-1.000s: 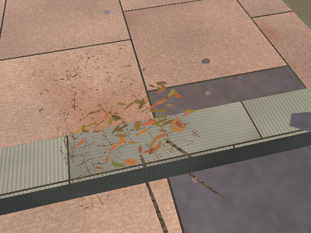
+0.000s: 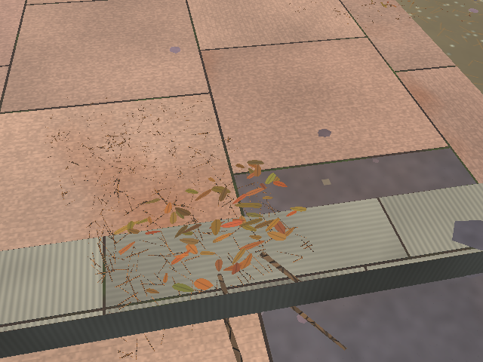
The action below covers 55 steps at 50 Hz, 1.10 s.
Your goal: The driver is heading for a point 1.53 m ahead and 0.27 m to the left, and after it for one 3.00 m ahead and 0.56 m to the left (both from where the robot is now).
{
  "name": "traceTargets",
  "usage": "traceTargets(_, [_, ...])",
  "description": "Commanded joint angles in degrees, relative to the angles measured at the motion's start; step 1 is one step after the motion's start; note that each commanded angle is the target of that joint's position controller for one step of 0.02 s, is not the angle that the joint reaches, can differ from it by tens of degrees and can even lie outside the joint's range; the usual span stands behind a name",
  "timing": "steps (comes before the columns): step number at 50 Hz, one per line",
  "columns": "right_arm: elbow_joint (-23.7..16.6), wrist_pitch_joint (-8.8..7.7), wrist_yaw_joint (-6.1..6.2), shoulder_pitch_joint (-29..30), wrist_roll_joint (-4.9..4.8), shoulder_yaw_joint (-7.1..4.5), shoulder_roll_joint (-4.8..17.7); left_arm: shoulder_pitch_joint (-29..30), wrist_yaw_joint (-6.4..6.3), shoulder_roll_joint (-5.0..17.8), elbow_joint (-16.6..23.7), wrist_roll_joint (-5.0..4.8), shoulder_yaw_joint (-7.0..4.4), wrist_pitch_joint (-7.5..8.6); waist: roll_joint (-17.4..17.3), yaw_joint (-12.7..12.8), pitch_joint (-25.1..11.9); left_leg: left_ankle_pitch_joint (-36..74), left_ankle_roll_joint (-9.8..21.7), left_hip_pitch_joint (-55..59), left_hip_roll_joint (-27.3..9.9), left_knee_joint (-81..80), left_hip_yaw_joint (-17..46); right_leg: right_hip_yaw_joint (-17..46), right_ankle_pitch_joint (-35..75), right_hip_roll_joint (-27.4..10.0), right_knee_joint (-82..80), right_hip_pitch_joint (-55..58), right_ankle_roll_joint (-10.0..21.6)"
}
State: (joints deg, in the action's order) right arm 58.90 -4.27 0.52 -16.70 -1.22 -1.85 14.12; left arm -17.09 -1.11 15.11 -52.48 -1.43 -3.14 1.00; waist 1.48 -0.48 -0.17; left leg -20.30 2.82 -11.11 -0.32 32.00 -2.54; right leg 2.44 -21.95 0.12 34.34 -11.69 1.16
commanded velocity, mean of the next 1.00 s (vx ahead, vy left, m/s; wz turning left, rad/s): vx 0.45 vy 0.00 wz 0.00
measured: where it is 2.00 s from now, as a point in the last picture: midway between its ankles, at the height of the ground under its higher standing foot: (242, 211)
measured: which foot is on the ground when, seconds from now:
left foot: down 0.00-0.40, up 0.42-0.76, down 0.78-1.00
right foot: up 0.00-0.38, down 0.40-0.94, up 0.96-1.00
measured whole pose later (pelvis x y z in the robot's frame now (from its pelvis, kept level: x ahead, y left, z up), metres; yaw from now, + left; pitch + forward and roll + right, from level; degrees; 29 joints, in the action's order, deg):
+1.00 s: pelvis +0.49 +0.00 +0.01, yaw +1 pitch +2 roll +0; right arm 48.4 -5.4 -0.5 -5.7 2.9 -0.5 10.3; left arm -21.6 -1.0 13.3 -57.0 0.1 -1.3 3.5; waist 1.9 2.6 1.5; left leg -14.2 1.7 -16.4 -1.0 28.6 -5.0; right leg 2.6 -24.9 0.7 59.1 -15.0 3.0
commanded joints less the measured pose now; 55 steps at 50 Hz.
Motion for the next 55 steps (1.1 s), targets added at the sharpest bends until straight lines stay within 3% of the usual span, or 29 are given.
traceTargets(1, [2.65,-2.07,-1.05,-16.05,1.06,-3.09,13.91,16.47,-0.04,4.37,10.38,-0.52,-0.48,3.57,-16.73,-7.77,6.84,-10.99,13.21,17.72,-22.83,-24.43,40.63,-0.53,-11.15,2.08,21.22,-34.52,-0.12])
traceTargets(2, [1.3,-2.54,-0.93,-12.2,1.34,-2.1,10.24,13.1,0.42,5.72,9.06,-1.32,-0.85,4.4,-10.16,-4.67,8.03,-7.46,12.78,18.44,-22.39,-23.17,37.28,2.68,-7.19,-1.41,27.8,-37.44,0.94])
traceTargets(3, [0.11,-2.79,-0.95,-9.97,0.99,-1.63,8.06,9.97,0.98,5.54,7.26,-1.35,-0.83,4.86,-8.44,-3.32,7.3,-3.94,10.83,19.72,-19.4,-22.73,31.03,2.13,-1.75,-2.95,29.48,-38.21,1.85])
traceTargets(7, [-0.2,-1.42,-0.76,-10.61,1.11,-0.36,4.69,13.45,2.37,3.58,7.58,0.23,-0.84,5.13,-7.41,-3.21,5.67,19.5,6.68,18.87,-13.51,-23.72,14.93,-2.17,9.72,-5.77,23.07,-35.64,0.81])
traceTargets(11, [-1.26,-0.59,0.58,-10.89,1.34,-0.59,7.41,21.97,3.09,0.06,10.59,0.04,0.82,4.83,-6.98,-4.61,7.24,22.72,6.26,9.82,-10.05,-26.37,7.3,-5.91,18.75,-3.14,6.69,-26.2,-1.52])
traceTargets(16, [-0.71,-0.99,0.85,-12.0,0.04,-1.85,9.72,26.02,3.54,3.5,12.59,-0.43,0.47,4.93,-8.52,-2.99,8.48,27.13,5.73,12.02,-13.63,-25.8,6.4,-4.63,21.67,-1.79,-3.6,-19.54,1.1])
traceTargets(18, [-1.15,-0.62,0.81,-10.26,0.29,-2.47,10.78,21.47,3.33,6.24,11.81,-0.16,-0.72,5.11,-9.56,0.98,3.82,45.87,4.31,15.36,-14.43,-18.09,5.09,-5.31,19.48,0.08,-4.06,-12.6,3.55])
traceTargets(20, [-2.31,0.26,0.94,-8.93,1.1,-2.19,9.87,4.29,2.42,10.14,6.49,-0.17,-3.03,4.67,-8.74,9.17,-7.04,54.58,1.8,9.11,-10.98,2.01,2.58,-5.32,19.72,0.94,-3.88,9.84,7.1])
traceTargets(21, [-4.03,0.21,0.9,-10.96,2.11,-1.01,6.44,-5.33,1.75,14.1,4.23,0.86,-4.06,4.24,0.91,10.41,-15.17,33.78,-0.09,-7.26,-6.11,21.55,0.51,10.26,15.23,-11.14,-3.38,28.86,11.33])
traceTargets(22, [-3.67,-0.99,0.22,-17.38,1.28,1.16,-1.31,-7.0,2.64,15.29,3.06,1.21,-3.81,4.27,15.88,6.05,-23.43,-11.99,-1.94,-21.97,3.69,38.52,5.8,38.39,-0.3,-22.72,-14.33,38.19,19.16])
traceTargets(23, [-4.36,-2.31,-0.22,-11.22,-0.57,-0.59,5.66,-2.73,2.79,9.87,3.36,0.68,-2.33,4.67,9.8,6.98,-15.3,-11.48,-0.56,-27.79,0.53,44.78,10.66,38.48,-5.84,-20.17,-19.2,31.19,16.2])
traceTargets(24, [-6.29,-3.13,-0.32,-5.42,-1.78,-1.37,8.36,2.91,2.73,8.08,4.17,0.44,-1.68,5.0,6.6,5.29,-6.3,-5.43,0.65,-30.17,-2.45,44.38,8.59,28.96,-1.4,-18.51,-20.57,21.8,13.81])
traceTargets(25, [-6.67,-3.48,0.21,-3.09,-1.29,-1.35,7.78,7.36,2.85,7.6,4.83,0.78,-1.41,5.32,1.01,3.2,-3.21,0.13,0.66,-27.2,-5.36,41.84,7.57,22.51,7.14,-16.61,-21.97,13.37,12.87])
traceTargets(26, [-6.61,-3.17,0.62,-2.5,-0.34,-1.76,7.34,9.45,3.08,6.33,5.01,1.31,-1.1,5.65,0.04,1.41,-1.45,2.88,0.34,-24.28,-7.04,39.42,7.27,17.44,14.5,-14.68,-23.19,7.54,12.44])
traceTargets(30, [-7.22,-0.75,0.81,-3.62,0.62,-1.67,4.25,8.76,3.02,5.72,2.51,1.34,-0.72,6.4,1.91,-1.89,0.18,5.42,-1.43,-20.36,-8.93,33.76,6.47,8.05,23.04,-12.13,-27.84,-0.55,13.75])
traceTargets(33, [-10.62,-0.52,0.75,4.32,1.49,-1.62,4.4,6.2,1.85,7.67,1.39,1.32,-1.03,6.1,0.64,-0.41,2.67,13.21,-3.48,-24.87,-8.95,23.89,5.29,4.87,23.71,-11.17,-29.56,-1.08,13.91])
traceTargets(36, [-10.73,-0.18,0.28,6.93,0.99,-0.78,2.68,2.92,1.11,7.76,0.41,1.33,-0.82,4.9,1.84,1.17,2.53,18.65,-4.21,-22.17,-7.06,16.3,2.74,1.61,21.35,-9.8,-29.12,-0.37,12.51])
traceTargets(39, [-12.51,0.3,-0.52,12.33,0.83,-0.3,2.73,-1.92,0.52,7.3,-1.47,1.1,-0.32,3.63,1.31,3.41,3.86,15.03,-3.01,-31.84,-6.93,18.92,2.16,5.56,20.13,-13.81,-27.44,10.05,12.83])
traceTargets(42, [-16.23,-1.22,-2.47,21.06,0.83,0.71,0.35,-11.1,0.03,5.77,-4.17,0.7,0.61,1.35,-0.37,6.57,4.18,3.55,-2.39,-41.47,-4.55,17.4,-2.0,6.51,34.13,-14.26,-20.3,25.42,11.87])
traceTargets(44, [-16.35,-2.23,-3.47,18.6,0.19,0.52,1.15,-8.26,-0.33,7.27,-2.65,1.55,0.91,0.02,2.35,3.32,0.05,2.38,-1.26,-26.12,-0.5,6.66,-4.51,3.0,56.03,-12.0,-13.27,21.98,9.7])
traceTargets(45, [-14.08,-1.09,-2.18,12.91,4.78,0.57,0.9,-8.52,-0.4,7.44,-3.33,6.01,0.62,1.49,3.1,2.6,-2.78,5.06,-0.33,-16.21,3.78,1.25,-6.48,-1.02,73.29,-8.36,-4.04,21.62,8.49])
traceTargets(46, [-11.75,-1.32,-1.37,2.96,4.5,0.03,0.81,-6.57,-0.24,9.65,-3.29,3.89,-0.14,2.31,5.66,-3.11,-6.34,19.74,0.64,-1.13,3.83,-13.01,-5.71,-1.72,73.44,-6.97,5.85,16.37,6.85])
traceTargets(47, [-8.03,-1.27,-0.08,-7.99,4.67,-1.47,5.41,-2.03,0.25,9.15,-1.36,1.55,-0.19,3.62,4.54,-7.96,-10.87,28.63,2.2,20.09,-1.44,-14.85,-1.58,-0.93,55.38,-5.34,16.55,0.74,4.7])
traceTargets(48, [-6.42,-0.99,0.19,-11.81,5.75,-2.6,12.24,-1.81,0.5,1.21,1.25,1.86,1.41,4.91,-9.89,-5.4,-11.31,68.5,3.95,36.85,-19.8,-6.94,14.13,-2.87,-7.38,1.33,33.37,-21.69,2.48])
traceTargets(49, [-5.01,-0.1,-0.02,-17.62,4.25,-4.67,17.64,-4.55,-0.23,-0.4,0.32,0.19,1.33,4.51,-10.73,-7.33,-16.54,83.97,12.7,40.36,-26.42,-3.37,19.53,2.65,-7.79,4.43,46.86,-29.11,2.44])
traceTargets(50, [-5.71,0.27,-0.36,-13.73,3.65,-4.16,13.51,-1.87,-0.42,0.59,0.76,0.77,1.27,4.11,-5.99,-6.41,-13.4,63.4,14.01,34.43,-24.27,-7.13,17.89,3.3,-3.95,1.63,52.21,-33.03,2.59])
traceTargets(51, [-5.82,0.55,-0.71,-9.19,3.98,-2.33,6.91,1.54,-0.16,1.02,1.75,1.44,0.91,3.71,-6.19,-4.88,-5.7,45.23,12.06,27.89,-20.78,-10.79,16.06,0.5,-2.15,0.41,56.67,-37.85,2.94])
traceTargets(52, [-5.26,0.65,-1.0,-7.53,4.42,-1.06,2.98,4.13,0.3,0.81,3.04,2.23,0.66,2.97,-5.81,-3.43,-1.61,34.2,10.15,22.66,-18.62,-13.55,14.44,-1.28,-2.68,0.09,62.7,-41.63,3.25])
traceTargets(55, [-2.13,-0.25,-1.49,-9.71,3.42,0.21,0.66,10.66,1.15,-5.67,9.33,2.98,2.4,-0.01,-8.77,-0.56,4.94,20.32,7.79,10.04,-17.19,-19.99,10.25,-3.46,-7.15,-0.54,76.89,-52.15,4.66])
Velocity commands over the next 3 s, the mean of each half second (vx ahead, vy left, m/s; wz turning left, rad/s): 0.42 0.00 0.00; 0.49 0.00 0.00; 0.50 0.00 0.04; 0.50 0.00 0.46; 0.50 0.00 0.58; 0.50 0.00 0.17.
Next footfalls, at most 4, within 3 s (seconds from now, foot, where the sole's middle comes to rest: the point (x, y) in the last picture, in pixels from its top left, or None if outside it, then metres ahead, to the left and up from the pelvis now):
0.40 right None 0.36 -0.13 -0.77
0.78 left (201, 361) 0.54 0.11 -0.77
1.34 right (271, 238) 0.85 -0.08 -0.63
1.98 left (210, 173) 1.11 0.11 -0.63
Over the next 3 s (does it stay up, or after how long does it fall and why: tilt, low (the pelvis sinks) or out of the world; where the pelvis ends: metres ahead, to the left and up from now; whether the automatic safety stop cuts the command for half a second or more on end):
stays up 1.46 0.25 0.14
